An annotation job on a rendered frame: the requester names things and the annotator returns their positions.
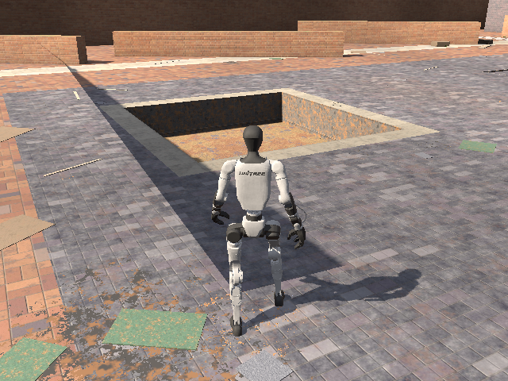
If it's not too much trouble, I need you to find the robot left thigh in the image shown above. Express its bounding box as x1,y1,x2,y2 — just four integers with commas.
226,222,243,286

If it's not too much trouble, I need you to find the robot left forearm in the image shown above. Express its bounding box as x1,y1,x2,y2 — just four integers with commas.
212,191,224,215

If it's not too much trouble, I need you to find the robot left hand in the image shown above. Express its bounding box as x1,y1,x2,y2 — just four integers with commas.
211,211,229,225

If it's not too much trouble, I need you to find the robot torso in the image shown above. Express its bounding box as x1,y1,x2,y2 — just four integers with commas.
235,157,272,238

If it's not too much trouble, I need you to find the robot left upper arm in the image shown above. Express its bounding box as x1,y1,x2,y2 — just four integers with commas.
215,160,237,202

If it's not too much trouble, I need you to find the robot right upper arm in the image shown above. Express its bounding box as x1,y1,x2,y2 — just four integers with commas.
270,160,291,205

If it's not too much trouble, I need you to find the robot right forearm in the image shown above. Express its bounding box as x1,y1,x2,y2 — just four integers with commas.
284,192,303,230

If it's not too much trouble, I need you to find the robot right hand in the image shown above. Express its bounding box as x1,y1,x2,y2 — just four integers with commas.
287,227,306,249

